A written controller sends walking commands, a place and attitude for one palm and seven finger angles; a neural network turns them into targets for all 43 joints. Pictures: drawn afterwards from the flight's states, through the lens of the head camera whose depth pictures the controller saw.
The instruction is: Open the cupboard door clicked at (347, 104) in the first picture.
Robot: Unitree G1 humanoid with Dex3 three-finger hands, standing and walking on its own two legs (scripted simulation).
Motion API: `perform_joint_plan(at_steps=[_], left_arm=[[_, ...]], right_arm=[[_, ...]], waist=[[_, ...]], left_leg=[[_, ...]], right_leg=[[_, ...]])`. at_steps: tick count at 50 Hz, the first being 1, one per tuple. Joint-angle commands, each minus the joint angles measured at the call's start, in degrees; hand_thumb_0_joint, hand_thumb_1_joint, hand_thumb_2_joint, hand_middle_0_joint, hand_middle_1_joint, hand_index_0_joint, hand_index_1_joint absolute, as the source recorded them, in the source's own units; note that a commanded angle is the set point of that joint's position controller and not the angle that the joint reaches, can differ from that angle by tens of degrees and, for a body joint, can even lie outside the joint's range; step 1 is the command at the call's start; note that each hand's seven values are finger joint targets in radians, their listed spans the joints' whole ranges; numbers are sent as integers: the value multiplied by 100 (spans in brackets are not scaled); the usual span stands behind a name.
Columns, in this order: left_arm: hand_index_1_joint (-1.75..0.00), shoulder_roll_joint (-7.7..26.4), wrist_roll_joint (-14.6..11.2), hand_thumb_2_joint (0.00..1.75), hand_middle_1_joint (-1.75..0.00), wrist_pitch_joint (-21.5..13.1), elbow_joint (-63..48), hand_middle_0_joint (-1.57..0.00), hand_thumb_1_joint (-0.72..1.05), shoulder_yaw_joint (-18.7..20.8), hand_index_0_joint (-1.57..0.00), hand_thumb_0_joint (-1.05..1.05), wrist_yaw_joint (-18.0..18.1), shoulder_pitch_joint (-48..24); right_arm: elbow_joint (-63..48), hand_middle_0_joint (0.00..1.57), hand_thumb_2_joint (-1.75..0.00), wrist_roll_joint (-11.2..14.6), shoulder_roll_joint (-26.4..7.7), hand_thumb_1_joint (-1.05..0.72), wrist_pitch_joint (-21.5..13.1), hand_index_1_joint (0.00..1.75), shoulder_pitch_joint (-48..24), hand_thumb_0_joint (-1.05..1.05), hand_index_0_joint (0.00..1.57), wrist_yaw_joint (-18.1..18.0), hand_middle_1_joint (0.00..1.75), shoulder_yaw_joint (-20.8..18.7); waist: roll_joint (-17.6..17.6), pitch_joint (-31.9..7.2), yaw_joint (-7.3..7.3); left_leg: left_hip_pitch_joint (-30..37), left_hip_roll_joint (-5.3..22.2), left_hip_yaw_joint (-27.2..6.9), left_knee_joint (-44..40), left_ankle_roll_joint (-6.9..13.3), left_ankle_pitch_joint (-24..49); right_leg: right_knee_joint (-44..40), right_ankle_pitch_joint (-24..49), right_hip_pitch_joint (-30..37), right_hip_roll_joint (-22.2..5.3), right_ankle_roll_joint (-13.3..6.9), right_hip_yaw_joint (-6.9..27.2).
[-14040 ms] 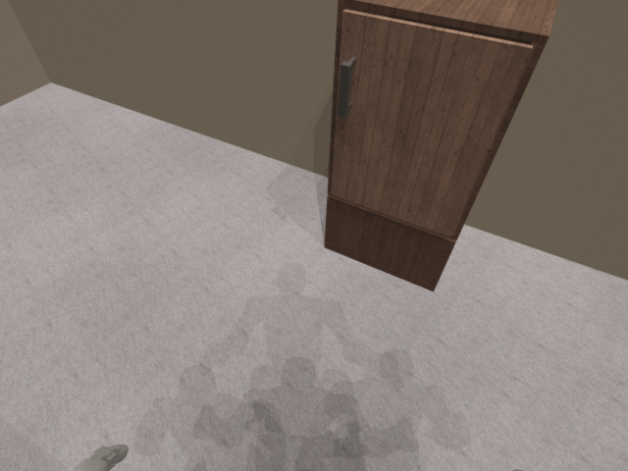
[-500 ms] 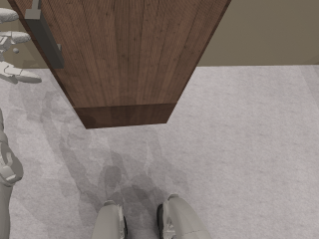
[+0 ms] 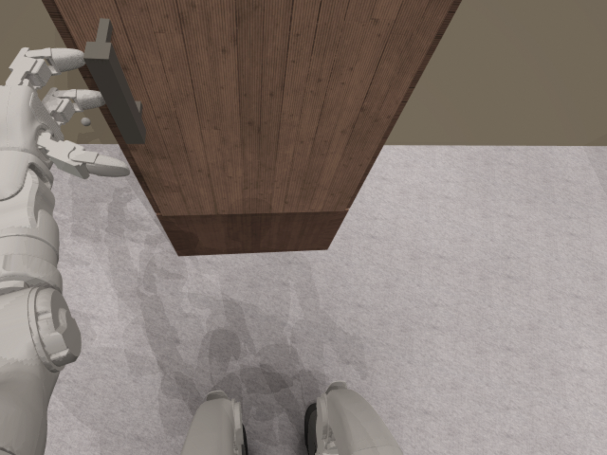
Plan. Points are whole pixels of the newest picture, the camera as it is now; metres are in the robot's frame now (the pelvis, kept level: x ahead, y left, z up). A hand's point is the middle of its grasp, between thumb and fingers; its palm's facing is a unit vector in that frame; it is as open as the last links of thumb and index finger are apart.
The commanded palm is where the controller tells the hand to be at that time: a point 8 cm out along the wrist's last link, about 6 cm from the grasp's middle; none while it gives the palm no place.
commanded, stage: slide the fingers in behind the handle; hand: left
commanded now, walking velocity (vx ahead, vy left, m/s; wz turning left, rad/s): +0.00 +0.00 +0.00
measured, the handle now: (121, 86) +0.56 +0.20 +0.07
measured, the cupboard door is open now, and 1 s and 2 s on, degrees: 0 0 0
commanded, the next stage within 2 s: close the thumb around the handle in 1.00 s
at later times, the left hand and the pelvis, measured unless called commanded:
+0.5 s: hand (133, 118) +0.52 +0.18 +0.06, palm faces +0.02 -1.00 +0.03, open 13.7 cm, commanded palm +0.50 +0.21 +0.06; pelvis +0.00 +0.00 +0.00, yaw +0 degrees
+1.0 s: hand (140, 119) +0.51 +0.17 +0.06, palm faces +0.01 -1.00 -0.01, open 13.9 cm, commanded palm +0.49 +0.21 +0.06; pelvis -0.01 -0.01 -0.01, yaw +0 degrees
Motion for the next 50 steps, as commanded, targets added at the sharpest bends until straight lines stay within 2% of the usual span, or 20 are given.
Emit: perform_joint_plan(at_steps=[1,6,8,10,13,14,15,17,19,20,23,26,29,31,33,37,40,43,44,50], left_arm=[[-120,853,-25,30,-120,-538,-1408,-30,-50,-236,-30,0,-171,-2646],[-120,636,3,30,-120,-528,-1239,-30,-50,-441,-30,0,-115,-3014],[-120,375,18,30,-120,-563,-1398,-30,-50,-660,-30,0,-76,-3198],[-120,491,47,30,-120,-583,-1408,-30,-50,-534,-30,0,-37,-3033],[-120,54,12,30,-120,-607,-1496,-30,-50,-860,-30,0,-44,-3095],[-120,130,16,30,-120,-611,-1497,-30,-50,-792,-30,0,-30,-3066],[-120,0,-7,30,-120,-585,-1457,-30,-50,-866,-30,0,-25,-3007],[-120,157,-102,30,-120,-500,-1211,-30,-50,-576,-30,0,82,-2923],[-120,626,-91,30,-120,-440,-1009,-30,-50,-149,-30,0,275,-2961],[-120,783,-32,30,-120,-416,-900,-30,-50,10,-30,0,402,-2846],[-120,1137,284,30,-120,-579,-1160,-30,-50,142,-30,0,682,-2908],[-120,690,437,30,-120,-708,-1354,-30,-50,-264,-30,0,658,-2750],[-120,317,189,30,-120,-668,-1218,-30,-50,-415,-30,0,531,-2687],[-120,474,55,30,-120,-568,-1049,-30,-50,-233,-30,0,494,-2795],[-120,721,54,30,-120,-532,-1060,-30,-50,-38,-30,0,508,-2870],[-120,726,269,30,-120,-575,-979,-30,-50,-146,-30,0,616,-2817],[-120,622,241,30,-120,-680,-1058,-30,-50,-223,-30,0,582,-2845],[-120,722,158,30,-120,-686,-1023,-30,-50,-113,-30,0,520,-2854],[-120,942,154,30,-120,-684,-1077,-30,-50,39,-30,0,499,-2844],[-120,832,160,30,-120,-617,-1180,-30,-50,-105,-30,0,454,-2877]], right_arm=[[-128,20,-90,-31,-1132,-90,-41,30,1096,0,20,-69,30,-424],[-61,20,-90,-18,-1122,-90,-76,30,1053,0,20,-89,30,-426],[-45,20,-90,-42,-1092,-90,-111,30,1077,0,20,-73,30,-430],[-7,20,-90,-68,-1110,-90,-105,30,1095,0,20,-57,30,-455],[1,20,-90,-70,-1059,-90,-115,30,1079,0,20,-34,30,-464],[11,20,-90,-69,-1068,-90,-105,30,1078,0,20,-22,30,-465],[1,20,-90,-50,-1060,-90,-100,30,1044,0,20,-14,30,-469],[5,20,-90,-39,-1067,-90,-98,30,1041,0,20,-35,30,-467],[-50,20,-90,-31,-1091,-90,-100,30,1074,0,20,-55,30,-428],[-108,20,-90,-30,-1072,-90,-101,30,1051,0,20,-51,30,-404],[-257,20,-90,-84,-1033,-90,-124,30,1054,0,20,-10,30,-362],[-320,20,-90,-88,-973,-90,-98,30,1013,0,20,57,30,-392],[-305,20,-90,-51,-1003,-90,-82,30,1005,0,20,65,30,-420],[-263,20,-90,-21,-1060,-90,-91,30,1021,0,20,24,30,-432],[-274,20,-90,-14,-1075,-90,-116,30,1041,0,20,-17,30,-420],[-266,20,-90,-37,-1028,-90,-149,30,1054,0,20,-6,30,-392],[-274,20,-90,-43,-1027,-90,-166,30,1048,0,20,-4,30,-399],[-256,20,-90,-46,-1052,-90,-174,30,1090,0,20,-16,30,-406],[-259,20,-90,-36,-1071,-90,-168,30,1089,0,20,-25,30,-406],[-272,20,-90,-10,-1055,-90,-156,30,1066,0,20,-48,30,-400]], waist=[[1103,-2901,-254],[1082,-2664,-387],[1382,-2775,-408],[1341,-3052,-332],[1207,-3016,-447],[1310,-3066,-353],[1242,-3027,-370],[959,-2928,-343],[801,-2796,-287],[803,-2709,-197],[827,-2807,-147],[1054,-2980,-147],[841,-3032,-228],[575,-2842,-268],[687,-2879,-203],[578,-2680,-239],[652,-2823,-241],[689,-2913,-229],[724,-2993,-159],[767,-2961,-191]], left_leg=[[3008,-73,-592,-694,-114,2902],[2792,-101,-584,-676,-88,2553],[3086,-102,-632,-664,-119,2779],[3250,-80,-667,-625,-153,3043],[3264,-81,-682,-609,-130,3122],[3306,-83,-684,-632,-157,3128],[3292,-88,-688,-649,-159,3061],[2972,-116,-634,-653,-121,2834],[2608,-139,-597,-679,-97,2638],[2398,-171,-547,-693,-90,2558],[2131,-202,-452,-609,-38,2521],[2441,-184,-425,-607,-74,2652],[2548,-164,-457,-647,-98,2591],[2249,-172,-438,-702,-68,2193],[2110,-206,-394,-699,-46,2067],[1879,-215,-349,-674,-10,1891],[1973,-214,-358,-671,-13,1900],[1962,-232,-329,-632,-1,1966],[1952,-226,-333,-646,-17,2021],[1945,-228,-307,-646,1,2007]], right_leg=[[-536,1536,558,296,-159,194],[-537,1379,413,272,-154,215],[-491,1392,234,261,-181,183],[-482,1502,308,264,-175,180],[-474,1587,317,266,-173,146],[-488,1555,335,271,-176,156],[-495,1514,320,275,-178,140],[-509,1544,498,275,-167,152],[-461,1534,654,271,-152,177],[-436,1537,764,255,-152,195],[-324,1686,968,231,-131,273],[-343,1727,905,231,-133,290],[-399,1679,883,268,-132,251],[-468,1499,988,273,-109,277],[-452,1471,1075,251,-119,319],[-480,1375,1027,232,-89,366],[-459,1356,1001,236,-100,371],[-448,1474,1111,244,-111,394],[-434,1530,1206,235,-110,402],[-462,1562,1201,227,-91,423]])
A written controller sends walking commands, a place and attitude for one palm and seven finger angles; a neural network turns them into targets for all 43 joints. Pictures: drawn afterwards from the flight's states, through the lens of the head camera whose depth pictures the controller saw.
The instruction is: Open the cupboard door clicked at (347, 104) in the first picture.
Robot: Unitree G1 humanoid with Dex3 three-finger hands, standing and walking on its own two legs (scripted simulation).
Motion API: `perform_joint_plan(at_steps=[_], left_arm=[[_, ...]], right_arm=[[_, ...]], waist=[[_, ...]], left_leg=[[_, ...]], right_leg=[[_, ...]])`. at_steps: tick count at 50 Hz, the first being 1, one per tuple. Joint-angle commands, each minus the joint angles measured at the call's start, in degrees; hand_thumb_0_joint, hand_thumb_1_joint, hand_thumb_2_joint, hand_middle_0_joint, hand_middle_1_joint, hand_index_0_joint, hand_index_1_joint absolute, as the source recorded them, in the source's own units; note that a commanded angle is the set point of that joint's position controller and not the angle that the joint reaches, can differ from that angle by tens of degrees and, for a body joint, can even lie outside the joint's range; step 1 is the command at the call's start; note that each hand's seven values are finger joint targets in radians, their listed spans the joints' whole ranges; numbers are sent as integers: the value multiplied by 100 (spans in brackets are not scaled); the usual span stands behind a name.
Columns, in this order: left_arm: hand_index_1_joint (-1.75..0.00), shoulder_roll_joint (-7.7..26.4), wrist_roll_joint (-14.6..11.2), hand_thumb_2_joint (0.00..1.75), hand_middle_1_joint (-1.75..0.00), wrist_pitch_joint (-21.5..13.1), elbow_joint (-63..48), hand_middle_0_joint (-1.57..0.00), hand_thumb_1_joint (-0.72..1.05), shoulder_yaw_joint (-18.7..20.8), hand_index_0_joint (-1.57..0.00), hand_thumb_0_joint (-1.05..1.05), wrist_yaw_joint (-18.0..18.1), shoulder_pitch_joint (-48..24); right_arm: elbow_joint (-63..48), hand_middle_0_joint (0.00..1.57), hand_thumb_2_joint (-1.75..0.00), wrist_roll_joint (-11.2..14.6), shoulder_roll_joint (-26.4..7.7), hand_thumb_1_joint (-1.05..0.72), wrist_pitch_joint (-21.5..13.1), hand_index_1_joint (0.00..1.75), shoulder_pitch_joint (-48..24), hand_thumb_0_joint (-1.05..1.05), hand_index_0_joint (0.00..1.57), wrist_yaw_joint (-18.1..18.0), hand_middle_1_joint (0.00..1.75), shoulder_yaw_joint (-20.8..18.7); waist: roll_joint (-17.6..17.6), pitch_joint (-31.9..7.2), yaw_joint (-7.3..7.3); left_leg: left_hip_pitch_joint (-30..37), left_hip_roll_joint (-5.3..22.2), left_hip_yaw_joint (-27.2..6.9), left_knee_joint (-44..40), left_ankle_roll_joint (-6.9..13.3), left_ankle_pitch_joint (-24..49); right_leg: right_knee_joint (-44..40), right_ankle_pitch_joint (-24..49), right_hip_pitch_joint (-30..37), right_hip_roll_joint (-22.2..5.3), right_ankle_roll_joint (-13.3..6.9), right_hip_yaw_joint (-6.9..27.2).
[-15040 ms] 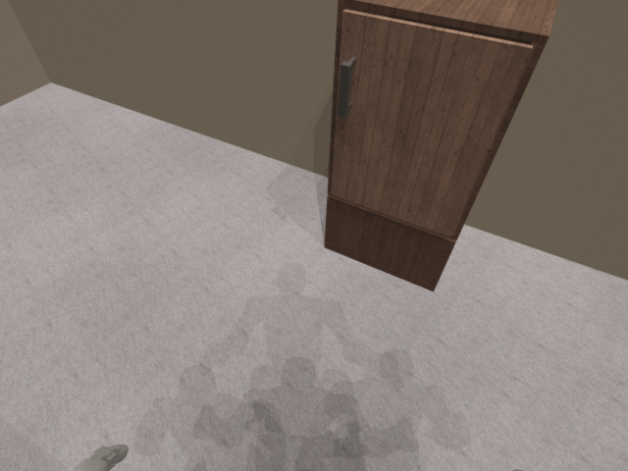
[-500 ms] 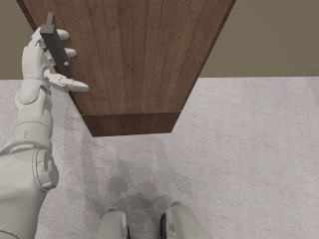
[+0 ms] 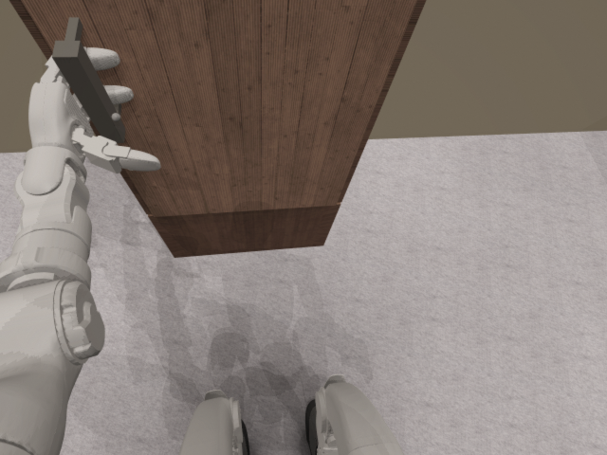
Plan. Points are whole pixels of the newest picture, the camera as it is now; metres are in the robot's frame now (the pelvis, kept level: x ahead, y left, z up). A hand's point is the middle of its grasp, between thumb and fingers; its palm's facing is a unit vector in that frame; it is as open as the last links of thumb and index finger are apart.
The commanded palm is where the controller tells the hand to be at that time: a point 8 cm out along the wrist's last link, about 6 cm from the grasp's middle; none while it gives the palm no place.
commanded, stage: close the thumb around the handle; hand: left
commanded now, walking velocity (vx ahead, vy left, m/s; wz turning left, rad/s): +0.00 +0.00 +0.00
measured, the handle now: (96, 85) +0.57 +0.21 +0.07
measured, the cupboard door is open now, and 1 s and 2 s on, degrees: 0 0 39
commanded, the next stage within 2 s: pull the door open along its arc in 0.80 s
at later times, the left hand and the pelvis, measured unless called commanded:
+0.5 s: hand (116, 116) +0.53 +0.18 +0.06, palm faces +0.02 -1.00 -0.01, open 9.5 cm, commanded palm +0.50 +0.22 +0.07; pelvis +0.01 +0.00 +0.00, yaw +0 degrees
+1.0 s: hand (115, 118) +0.52 +0.18 +0.07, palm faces +0.02 -1.00 -0.02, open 5.7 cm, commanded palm +0.49 +0.22 +0.07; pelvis +0.01 +0.00 +0.00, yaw +0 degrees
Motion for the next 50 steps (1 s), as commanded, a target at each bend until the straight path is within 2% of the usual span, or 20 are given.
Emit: perform_joint_plan(at_steps=[1,4,5,7,10,11,12,16,18,20,22,24,26,30,31,32,38,45,46,50], left_arm=[[-120,1385,-49,30,-120,-360,-1421,-30,-50,111,-30,0,-20,-2583],[-120,1220,-77,30,-120,-383,-1433,-30,-50,19,-30,0,-13,-2500],[-120,1198,-105,30,-120,-366,-1389,-30,-50,51,-30,0,-9,-2455],[-121,1255,-99,35,-121,-351,-1405,-31,-39,92,-31,0,-13,-2282],[-123,1093,-106,42,-123,-327,-1292,-32,-22,-15,-32,0,-10,-2284],[-124,1133,-90,44,-124,-313,-1276,-32,-16,-11,-32,0,8,-2334],[-124,1177,-72,47,-124,-305,-1237,-33,-11,21,-33,0,30,-2358],[-127,1122,-47,56,-127,-336,-1189,-34,12,-35,-34,0,61,-2499],[-128,962,-66,61,-128,-430,-1420,-35,23,-140,-35,0,63,-2675],[-129,1199,-75,66,-129,-466,-1415,-36,34,62,-36,0,79,-2595],[-130,895,-69,71,-130,-447,-1392,-37,45,-179,-37,0,53,-2609],[-131,1115,-65,76,-131,-461,-1510,-38,56,8,-38,0,52,-2474],[-133,1054,-78,80,-133,-461,-1656,-38,68,-20,-38,0,59,-2404],[-135,908,-141,90,-135,-415,-1550,-40,90,-72,-40,0,51,-2156],[-135,997,-134,90,-135,-409,-1554,-40,90,-9,-40,0,77,-2195],[-135,876,-119,90,-135,-426,-1629,-40,90,-149,-40,0,80,-2341],[-135,970,-97,90,-135,-517,-1395,-40,90,-48,-40,0,112,-2285],[-135,1009,-21,90,-135,-507,-1210,-40,90,-133,-40,0,83,-2543],[-135,1129,-20,90,-135,-517,-1317,-40,90,7,-40,0,71,-2328],[-135,999,-131,90,-135,-477,-1470,-40,90,2,-40,0,-15,-1769]], right_arm=[[-254,20,-90,-9,-1016,-90,-70,30,1018,0,20,-99,30,-379],[-248,20,-90,-8,-998,-90,-61,30,1011,0,20,-86,30,-385],[-229,20,-90,-14,-1001,-90,-57,30,1030,0,20,-81,30,-392],[-268,20,-90,-2,-1014,-90,-40,30,1012,0,20,-76,30,-396],[-256,20,-90,0,-1001,-90,-30,30,992,0,20,-66,30,-392],[-248,20,-90,3,-1020,-90,-23,30,993,0,20,-74,30,-395],[-242,20,-90,0,-1017,-90,-17,30,992,0,20,-81,30,-397],[-247,20,-90,-10,-1009,-90,-29,30,990,0,20,-84,30,-382],[-249,20,-90,-38,-991,-90,-59,30,1013,0,20,-74,30,-395],[-224,20,-90,-45,-1022,-90,-51,30,1013,0,20,-78,30,-401],[-216,20,-90,-35,-982,-90,-51,30,982,0,20,-60,30,-406],[-230,20,-90,-41,-1008,-90,-36,30,1020,0,20,-56,30,-411],[-245,20,-90,-42,-988,-90,-15,30,1002,0,20,-45,30,-421],[-239,20,-90,-13,-971,-90,17,30,977,0,20,-32,30,-420],[-238,20,-90,-11,-985,-90,27,30,977,0,20,-43,30,-422],[-239,20,-90,-7,-963,-90,17,30,942,0,20,-42,30,-423],[-223,20,-90,-17,-977,-90,-13,30,949,0,20,-62,30,-411],[-187,20,-90,-27,-1000,-90,-27,30,938,0,20,-91,30,-391],[-226,20,-90,-33,-1013,-90,-22,30,959,0,20,-81,30,-410],[-350,20,-90,-7,-992,-90,8,30,880,0,20,-62,30,-416]], waist=[[782,-3044,-53],[855,-3081,-72],[726,-3026,-87],[704,-3030,-5],[707,-2830,-49],[550,-2753,-110],[628,-2668,-99],[558,-2677,-140],[848,-2955,-140],[776,-3160,-89],[788,-3075,-147],[879,-3306,-28],[926,-3387,15],[742,-3112,15],[549,-3018,-8],[666,-2964,-48],[616,-2714,-44],[638,-2735,-141],[728,-2930,0],[651,-3137,123]], left_leg=[[2111,-229,-394,-707,52,2021],[2285,-222,-409,-695,38,2229],[2268,-208,-416,-696,39,2247],[2257,-217,-413,-733,24,2303],[2213,-217,-408,-729,23,2256],[2151,-206,-415,-728,38,2151],[2132,-210,-414,-757,30,2129],[2118,-211,-448,-716,34,2108],[2456,-209,-495,-678,14,2395],[2486,-196,-504,-641,0,2506],[2482,-207,-485,-643,2,2472],[2648,-194,-500,-647,-21,2744],[2759,-190,-505,-663,-34,2877],[2620,-196,-469,-727,-26,2809],[2497,-192,-469,-745,-8,2673],[2470,-214,-452,-759,-5,2575],[2330,-226,-449,-771,8,2336],[2274,-215,-496,-719,6,2225],[2408,-219,-494,-730,-5,2327],[2465,-225,-426,-753,-4,2533]], right_leg=[[-707,1613,1443,219,-23,320],[-689,1739,1364,229,-27,290],[-698,1756,1376,238,-18,270],[-690,1798,1467,239,-28,266],[-704,1745,1335,237,-26,251],[-724,1682,1311,240,-15,258],[-731,1649,1294,231,-19,252],[-688,1594,1199,228,-18,245],[-613,1697,1082,234,-49,217],[-593,1787,1183,233,-34,232],[-622,1790,1150,233,-22,226],[-578,1940,1244,231,-37,210],[-590,2022,1301,236,-44,197],[-665,2053,1388,260,-36,188],[-675,2009,1440,262,-29,191],[-696,1970,1421,252,-25,216],[-690,1756,1304,246,-51,216],[-650,1617,1130,220,-39,221],[-636,1653,1217,225,-52,221],[-637,1910,1467,230,-43,219]])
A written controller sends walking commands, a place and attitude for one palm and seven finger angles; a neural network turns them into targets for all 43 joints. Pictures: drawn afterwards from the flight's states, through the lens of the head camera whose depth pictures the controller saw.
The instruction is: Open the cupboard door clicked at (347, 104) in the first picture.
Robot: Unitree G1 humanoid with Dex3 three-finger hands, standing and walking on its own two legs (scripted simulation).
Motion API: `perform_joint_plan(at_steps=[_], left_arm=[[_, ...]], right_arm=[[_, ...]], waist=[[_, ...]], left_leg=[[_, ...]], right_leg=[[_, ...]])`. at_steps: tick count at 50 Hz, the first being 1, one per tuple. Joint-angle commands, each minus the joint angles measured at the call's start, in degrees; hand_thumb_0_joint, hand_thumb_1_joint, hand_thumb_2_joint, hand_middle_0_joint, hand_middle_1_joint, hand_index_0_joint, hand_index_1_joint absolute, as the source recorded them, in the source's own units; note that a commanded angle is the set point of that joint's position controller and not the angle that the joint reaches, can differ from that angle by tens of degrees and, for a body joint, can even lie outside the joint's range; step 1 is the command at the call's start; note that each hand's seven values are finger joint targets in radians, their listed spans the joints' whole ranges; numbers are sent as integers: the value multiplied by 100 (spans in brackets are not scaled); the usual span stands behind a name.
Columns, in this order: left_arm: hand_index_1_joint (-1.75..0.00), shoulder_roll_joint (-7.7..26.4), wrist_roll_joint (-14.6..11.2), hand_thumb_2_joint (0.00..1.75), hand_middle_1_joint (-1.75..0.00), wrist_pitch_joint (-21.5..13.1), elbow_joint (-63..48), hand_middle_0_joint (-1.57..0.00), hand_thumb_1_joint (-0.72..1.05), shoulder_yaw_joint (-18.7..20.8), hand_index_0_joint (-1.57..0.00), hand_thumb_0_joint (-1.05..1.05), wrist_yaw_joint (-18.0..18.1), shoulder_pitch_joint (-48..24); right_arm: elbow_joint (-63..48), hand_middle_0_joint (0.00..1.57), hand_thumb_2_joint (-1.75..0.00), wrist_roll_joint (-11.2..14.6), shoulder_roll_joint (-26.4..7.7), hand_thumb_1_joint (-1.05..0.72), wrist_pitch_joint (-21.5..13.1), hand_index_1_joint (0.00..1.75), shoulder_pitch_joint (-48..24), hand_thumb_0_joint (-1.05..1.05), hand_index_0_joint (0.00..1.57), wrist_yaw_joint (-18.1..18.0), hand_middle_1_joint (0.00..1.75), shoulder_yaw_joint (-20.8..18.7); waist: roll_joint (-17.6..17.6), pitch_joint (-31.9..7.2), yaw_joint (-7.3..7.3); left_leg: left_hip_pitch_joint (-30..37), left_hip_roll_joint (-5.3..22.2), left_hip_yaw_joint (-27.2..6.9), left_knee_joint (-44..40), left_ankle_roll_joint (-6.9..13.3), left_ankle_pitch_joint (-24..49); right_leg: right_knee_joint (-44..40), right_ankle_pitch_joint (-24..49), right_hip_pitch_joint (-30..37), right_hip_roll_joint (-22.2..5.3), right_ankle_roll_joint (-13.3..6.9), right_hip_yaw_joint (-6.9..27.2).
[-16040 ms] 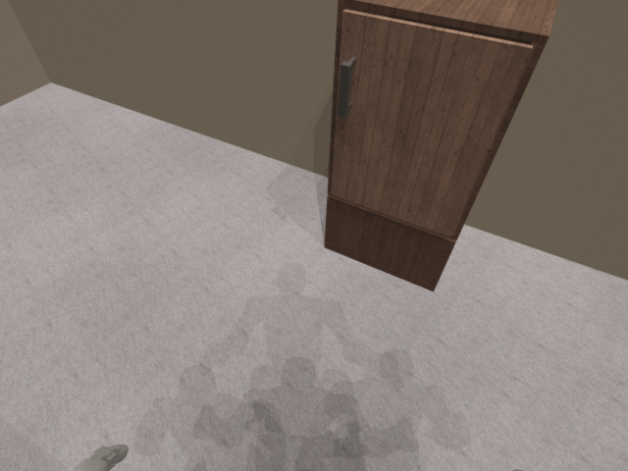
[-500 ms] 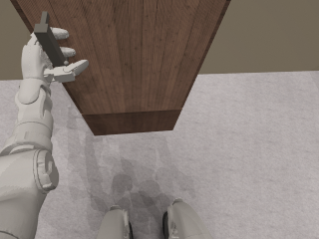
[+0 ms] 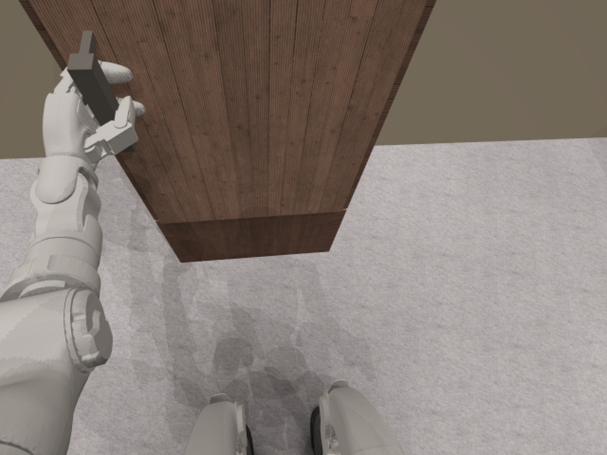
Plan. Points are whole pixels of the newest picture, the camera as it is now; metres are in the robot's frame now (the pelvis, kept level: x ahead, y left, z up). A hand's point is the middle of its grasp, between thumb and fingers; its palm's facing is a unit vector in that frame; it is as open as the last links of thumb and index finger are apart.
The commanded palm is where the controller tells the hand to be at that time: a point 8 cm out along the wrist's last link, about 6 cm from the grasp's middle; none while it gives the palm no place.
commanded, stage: pull the door open along its arc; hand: left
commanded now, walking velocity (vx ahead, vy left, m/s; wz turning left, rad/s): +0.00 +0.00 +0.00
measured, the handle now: (108, 96) +0.56 +0.20 +0.07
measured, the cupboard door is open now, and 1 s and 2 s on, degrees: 0 39 40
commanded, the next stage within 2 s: open thumb and fingers to let go in 0.98 s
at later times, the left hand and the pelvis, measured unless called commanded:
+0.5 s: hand (154, 211) +0.40 +0.14 +0.07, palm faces +0.24 -0.97 +0.09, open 6.0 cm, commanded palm +0.34 +0.19 +0.07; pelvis +0.02 -0.01 +0.02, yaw +0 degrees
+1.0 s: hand (240, 298) +0.29 +0.05 +0.07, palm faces +0.41 -0.91 +0.01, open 6.0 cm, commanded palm +0.23 +0.08 +0.07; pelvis +0.01 -0.04 +0.02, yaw +3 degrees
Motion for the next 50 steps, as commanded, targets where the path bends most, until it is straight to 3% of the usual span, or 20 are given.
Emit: perform_joint_plan(at_steps=[1,3,8,12,16,17,19,21,23,24,26,29,32,33,38,45,50], left_arm=[[-135,1156,-125,90,-135,-386,-1431,-40,90,69,-40,0,-150,-1814],[-135,1130,-185,90,-135,-372,-1586,-40,90,106,-40,0,-166,-1459],[-135,760,-370,90,-135,-264,-2119,-40,90,-8,-40,0,-195,-243],[-135,356,-515,90,-135,-243,-3179,-40,90,-236,-40,0,-155,900],[-135,9,-648,90,-135,-209,-3822,-40,90,-381,-40,0,-40,2030],[-135,-221,-1028,90,-135,-186,-4102,-40,90,249,-40,0,680,2069],[-135,-730,-848,90,-135,-181,-4362,-40,90,-49,-40,0,1459,2491],[-135,-1035,-612,90,-135,-207,-4582,-40,90,-259,-40,0,1988,2867],[-135,-1207,-246,90,-135,-288,-4965,-40,90,-481,-40,0,2549,2861],[-135,-1382,-2,90,-135,-309,-5120,-40,90,-699,-40,0,2775,2970],[-135,-1807,340,90,-135,-314,-5415,-40,90,-1183,-40,0,3124,3198],[-135,-2282,525,90,-135,-228,-5547,-40,90,-1608,-40,0,3552,3378],[-135,-2672,538,90,-135,-168,-5846,-40,90,-1876,-40,0,3924,3402],[-135,-2735,618,90,-135,-143,-5901,-40,90,-2020,-40,0,4001,3483],[-135,-3153,916,90,-135,-118,-6238,-40,90,-2725,-40,0,4121,3960],[-135,-3567,1071,90,-135,-62,-6671,-40,90,-3406,-40,0,4166,4653],[-135,-3824,1159,90,-135,19,-7221,-40,90,-3776,-40,0,4183,5628]], right_arm=[[-370,20,-90,17,-1017,-90,-35,30,975,0,20,-68,30,-380],[-450,20,-90,37,-1003,-90,-14,30,960,0,20,-57,30,-390],[-690,20,-90,134,-942,-90,14,30,759,0,20,-29,30,-434],[-893,20,-90,208,-853,-90,-1,30,526,0,20,21,30,-491],[-1044,20,-90,258,-798,-90,-58,30,290,0,20,56,30,-515],[-1075,20,-90,245,-643,-90,-120,30,80,0,20,41,30,-511],[-1072,20,-90,178,-584,-90,-250,30,-50,0,20,79,30,-496],[-1039,20,-90,94,-544,-90,-293,30,-91,0,20,138,30,-496],[-1045,20,-90,-7,-492,-90,-316,30,-164,0,20,165,30,-506],[-1056,20,-90,-55,-444,-90,-315,30,-242,0,20,189,30,-515],[-1087,20,-90,-119,-385,-90,-309,30,-335,0,20,231,30,-510],[-1103,20,-90,-150,-345,-90,-312,30,-535,0,20,216,30,-538],[-1118,20,-90,-168,-261,-90,-362,30,-794,0,20,160,30,-516],[-1121,20,-90,-184,-255,-90,-373,30,-827,0,20,136,30,-517],[-1103,20,-90,-221,-166,-90,-440,30,-1001,0,20,113,30,-493],[-1186,20,-90,-242,-58,-90,-609,30,-1289,0,20,75,30,-446],[-1337,20,-90,-238,49,-90,-790,30,-1410,0,20,58,30,-398]], waist=[[567,-3098,100],[593,-3146,194],[156,-2900,403],[291,-2908,646],[-52,-2405,749],[-139,-2210,1082],[18,-2019,1022],[-202,-1966,1026],[-275,-2048,1031],[-17,-2110,1051],[-3,-2144,1049],[-541,-2086,937],[-480,-2061,982],[-621,-2035,935],[-502,-1858,913],[-648,-1485,887],[-645,-1554,995]], left_leg=[[2339,-190,-443,-762,-34,2599],[2368,-206,-403,-802,-25,2764],[2129,-258,-231,-1026,15,2569],[2397,-253,-136,-1203,-24,2873],[2172,-270,-33,-1365,-9,2714],[1934,-290,13,-1465,-72,2489],[1996,-288,-2,-1501,-138,2312],[2001,-278,-13,-1462,-157,2425],[2016,-280,-33,-1385,-155,2465],[2102,-288,2,-1354,-160,2514],[2222,-285,-16,-1330,-172,2606],[2149,-291,-43,-1322,-142,2210],[2141,-359,-31,-1365,-138,1837],[2147,-352,-51,-1356,-124,1809],[2251,-363,-54,-1367,-109,1722],[2148,-393,-87,-1376,-87,1294],[2109,-438,-105,-1358,-90,1209]], right_leg=[[-621,1990,1462,257,-82,169],[-630,2178,1638,266,-96,177],[-801,2368,2201,269,-86,194],[-892,2616,2476,237,-92,181],[-994,2710,2742,218,-73,187],[-1065,2506,2786,213,-58,113],[-1024,2237,2575,190,-60,67],[-936,2314,2571,151,-68,43],[-852,2370,2621,120,-80,85],[-805,2408,2564,90,-87,122],[-776,2440,2550,64,-119,96],[-906,2281,2657,64,-82,115],[-1030,2006,2793,26,-83,166],[-1074,1984,2795,30,-79,181],[-1153,1973,2786,-23,-109,228],[-1398,1535,2758,-125,-77,373],[-1479,1454,2921,-197,-68,495]])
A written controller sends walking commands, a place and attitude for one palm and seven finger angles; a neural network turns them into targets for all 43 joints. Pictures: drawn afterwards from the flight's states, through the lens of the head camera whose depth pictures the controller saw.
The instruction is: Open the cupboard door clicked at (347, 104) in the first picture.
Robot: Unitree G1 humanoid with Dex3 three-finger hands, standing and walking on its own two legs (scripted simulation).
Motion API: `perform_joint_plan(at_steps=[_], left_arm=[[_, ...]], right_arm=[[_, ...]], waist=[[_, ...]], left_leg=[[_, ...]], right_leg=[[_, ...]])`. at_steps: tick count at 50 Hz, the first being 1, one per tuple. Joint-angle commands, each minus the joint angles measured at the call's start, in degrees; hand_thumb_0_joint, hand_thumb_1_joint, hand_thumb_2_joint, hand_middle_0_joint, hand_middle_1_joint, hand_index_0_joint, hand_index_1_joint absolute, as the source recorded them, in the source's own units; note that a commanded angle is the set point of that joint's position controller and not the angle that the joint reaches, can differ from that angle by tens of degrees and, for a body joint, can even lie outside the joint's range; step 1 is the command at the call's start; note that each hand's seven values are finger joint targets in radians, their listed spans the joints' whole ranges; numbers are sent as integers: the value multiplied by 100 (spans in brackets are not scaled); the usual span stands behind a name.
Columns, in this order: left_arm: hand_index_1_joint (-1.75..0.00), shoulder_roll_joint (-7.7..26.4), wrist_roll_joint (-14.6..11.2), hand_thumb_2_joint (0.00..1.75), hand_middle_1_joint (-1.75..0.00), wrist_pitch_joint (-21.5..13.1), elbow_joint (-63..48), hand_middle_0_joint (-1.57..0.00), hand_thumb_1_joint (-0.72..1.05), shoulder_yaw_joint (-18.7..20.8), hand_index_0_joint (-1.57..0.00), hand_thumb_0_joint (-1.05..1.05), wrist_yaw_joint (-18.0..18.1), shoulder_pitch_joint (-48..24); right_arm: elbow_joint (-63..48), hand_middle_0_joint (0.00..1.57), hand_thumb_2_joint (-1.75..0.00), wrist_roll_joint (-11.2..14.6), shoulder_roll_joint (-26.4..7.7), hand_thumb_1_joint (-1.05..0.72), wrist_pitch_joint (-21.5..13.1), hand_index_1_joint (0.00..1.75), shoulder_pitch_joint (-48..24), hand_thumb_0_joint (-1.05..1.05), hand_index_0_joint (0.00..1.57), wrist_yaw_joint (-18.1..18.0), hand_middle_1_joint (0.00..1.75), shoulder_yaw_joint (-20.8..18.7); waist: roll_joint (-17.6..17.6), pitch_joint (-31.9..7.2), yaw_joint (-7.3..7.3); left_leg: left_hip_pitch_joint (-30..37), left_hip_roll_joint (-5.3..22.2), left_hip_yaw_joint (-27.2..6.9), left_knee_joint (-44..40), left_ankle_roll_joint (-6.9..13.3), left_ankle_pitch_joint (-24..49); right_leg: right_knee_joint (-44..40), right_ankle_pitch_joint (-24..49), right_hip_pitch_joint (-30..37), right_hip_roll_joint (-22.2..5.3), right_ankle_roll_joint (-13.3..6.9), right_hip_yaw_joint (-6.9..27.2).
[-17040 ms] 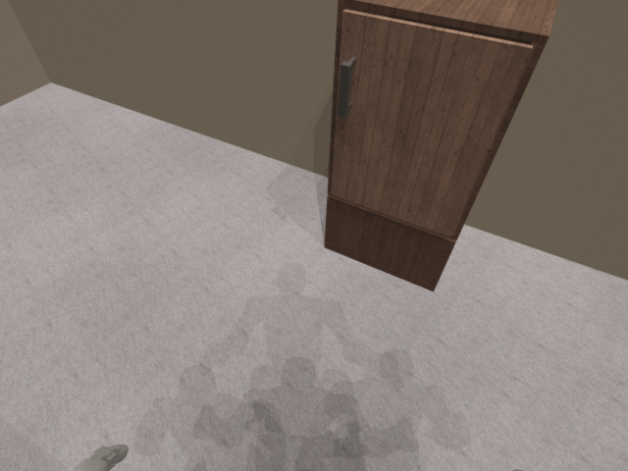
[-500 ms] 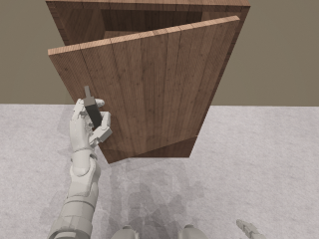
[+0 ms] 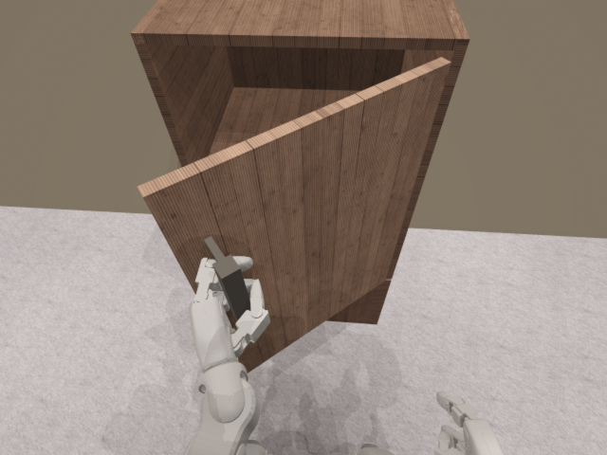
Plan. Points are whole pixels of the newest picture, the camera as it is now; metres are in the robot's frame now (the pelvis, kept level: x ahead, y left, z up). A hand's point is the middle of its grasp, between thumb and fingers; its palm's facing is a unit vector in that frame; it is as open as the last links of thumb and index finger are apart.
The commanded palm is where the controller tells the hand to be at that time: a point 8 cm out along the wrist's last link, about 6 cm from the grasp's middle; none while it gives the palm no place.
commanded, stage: open thumb and fingers to let go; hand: left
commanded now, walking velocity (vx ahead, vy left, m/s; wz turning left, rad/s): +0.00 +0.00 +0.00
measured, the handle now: (229, 283) +0.33 +0.12 +0.05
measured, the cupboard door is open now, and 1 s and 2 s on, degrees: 39 40 41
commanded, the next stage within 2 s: slide the hand sideways off the handle in 0.90 s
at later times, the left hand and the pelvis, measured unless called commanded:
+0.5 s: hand (262, 310) +0.29 +0.07 +0.04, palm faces +0.35 -0.94 -0.01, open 10.4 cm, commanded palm +0.25 +0.11 +0.04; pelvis +0.00 +0.00 +0.00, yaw +1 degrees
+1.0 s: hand (257, 313) +0.29 +0.08 +0.04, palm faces +0.28 -0.96 -0.01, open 14.2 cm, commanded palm +0.25 +0.12 +0.04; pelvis -0.01 +0.02 -0.01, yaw +0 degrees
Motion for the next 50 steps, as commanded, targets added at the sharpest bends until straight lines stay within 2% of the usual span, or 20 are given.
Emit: perform_joint_plan(at_steps=[1,3,4,6,8,11,13,16,20,24,26,30,33,37,41,43,44,47,49,50], left_arm=[[-135,-467,219,90,-135,-338,-1722,-40,90,-547,-40,0,-72,-219],[-135,-295,251,90,-135,-293,-1651,-40,90,-418,-40,0,-1,-580],[-135,-109,238,90,-135,-306,-1616,-40,90,-242,-40,0,79,-1188],[-134,-24,194,84,-134,-319,-1425,-39,76,-51,-39,0,149,-1276],[-132,135,166,78,-132,-341,-1406,-38,62,103,-38,0,175,-1409],[-130,-43,117,69,-130,-306,-1316,-36,41,9,-36,0,133,-1375],[-128,-81,109,63,-128,-269,-1296,-35,27,-14,-35,0,71,-1128],[-126,-192,99,54,-126,-216,-1314,-34,6,-141,-34,0,6,-1197],[-123,-232,109,42,-123,-185,-1272,-32,-22,-191,-32,0,3,-1310],[-120,-296,191,30,-120,-194,-1306,-30,-50,-254,-30,0,38,-1226],[-120,-325,190,30,-120,-183,-1354,-30,-50,-270,-30,0,55,-1124],[-100,-275,170,30,-100,-109,-1335,-27,-50,-213,-27,0,89,-1223],[-85,-432,225,30,-85,-70,-1314,-24,-50,-348,-24,0,136,-1307],[-65,-544,284,30,-65,-21,-1157,-21,-50,-427,-21,0,218,-1570],[-45,-543,238,30,-45,51,-1157,-18,-50,-371,-18,0,238,-1466],[-35,-577,216,30,-35,71,-1243,-16,-50,-416,-16,0,210,-1360],[-30,-639,196,30,-30,92,-1206,-15,-50,-463,-15,0,206,-1411],[-30,-652,177,30,-30,109,-1208,-15,-50,-442,-15,0,238,-1554],[-30,-670,197,30,-30,119,-1214,-15,-50,-459,-15,0,263,-1601],[-30,-655,192,30,-30,115,-1263,-15,-50,-429,-15,0,283,-1635]], right_arm=[[-1001,20,-90,18,-386,-90,-441,30,-500,0,20,-72,30,-117],[-926,20,-90,11,-419,-90,-462,30,-500,0,20,-120,30,-108],[-844,20,-90,1,-441,-90,-460,30,-556,0,20,-162,30,-112],[-794,20,-90,-2,-383,-90,-476,30,-642,0,20,-210,30,-85],[-744,20,-90,2,-372,-90,-481,30,-665,0,20,-252,30,-83],[-743,20,-90,-5,-367,-90,-482,30,-647,0,20,-253,30,-103],[-768,20,-90,-3,-387,-90,-465,30,-579,0,20,-248,30,-126],[-781,20,-90,8,-410,-90,-433,30,-518,0,20,-231,30,-140],[-816,20,-90,5,-450,-90,-431,30,-508,0,20,-220,30,-149],[-843,20,-90,4,-449,-90,-438,30,-470,0,20,-205,30,-160],[-856,20,-90,1,-442,-90,-446,30,-463,0,20,-189,30,-159],[-872,20,-90,7,-462,-90,-419,30,-473,0,20,-194,30,-145],[-890,20,-90,9,-467,-90,-429,30,-494,0,20,-176,30,-134],[-869,20,-90,5,-478,-90,-428,30,-516,0,20,-164,30,-116],[-879,20,-90,-10,-477,-90,-422,30,-482,0,20,-160,30,-133],[-912,20,-90,13,-480,-90,-422,30,-487,0,20,-156,30,-139],[-898,20,-90,10,-479,-90,-417,30,-527,0,20,-147,30,-122],[-888,20,-90,21,-479,-90,-414,30,-557,0,20,-145,30,-110],[-899,20,-90,17,-482,-90,-411,30,-618,0,20,-132,30,-104],[-889,20,-90,16,-478,-90,-413,30,-613,0,20,-133,30,-108]], waist=[[-652,-1261,-45],[-808,-1053,-132],[-798,-940,-212],[-806,-889,-148],[-827,-999,-122],[-734,-1267,-100],[-791,-1468,-54],[-792,-1443,-110],[-908,-1315,-160],[-732,-1376,-97],[-619,-1417,-74],[-641,-1269,-90],[-479,-1237,-102],[-490,-1182,-140],[-600,-1460,-85],[-659,-1484,-70],[-538,-1374,-84],[-621,-1227,-111],[-471,-1273,-74],[-559,-1314,-73]], left_leg=[[300,-318,22,-515,263,955],[195,-312,-33,-442,259,797],[97,-315,-43,-359,256,651],[-101,-351,-63,-278,232,407],[-185,-366,-71,-215,229,396],[-122,-377,-35,-215,228,476],[-37,-362,-45,-262,233,704],[32,-347,-26,-292,233,800],[87,-325,-46,-306,255,795],[188,-318,-41,-340,255,924],[241,-316,-33,-350,248,990],[226,-304,-47,-395,247,954],[308,-293,-61,-417,252,931],[311,-288,-96,-443,250,827],[353,-293,-80,-426,248,979],[375,-276,-100,-449,243,1040],[377,-278,-90,-460,241,988],[358,-273,-117,-488,235,825],[362,-272,-135,-499,234,782],[366,-272,-140,-495,231,783]], right_leg=[[-1228,1640,1320,-125,275,655],[-1303,1303,1133,-145,289,729],[-1359,1014,963,-195,320,840],[-1496,492,947,-276,340,1054],[-1560,456,1066,-340,360,1237],[-1470,737,1175,-352,378,1200],[-1348,1244,1357,-311,365,1096],[-1257,1501,1325,-287,375,969],[-1199,1407,1128,-218,354,802],[-1065,1462,1059,-149,281,655],[-1020,1561,1048,-125,265,599],[-1015,1397,965,-84,241,525],[-973,1229,804,-33,196,422],[-922,991,640,1,179,338],[-876,1211,792,18,181,318],[-857,1269,843,35,168,291],[-871,1211,762,30,172,283],[-913,951,666,35,177,256],[-867,832,601,51,153,238],[-861,827,622,50,157,229]])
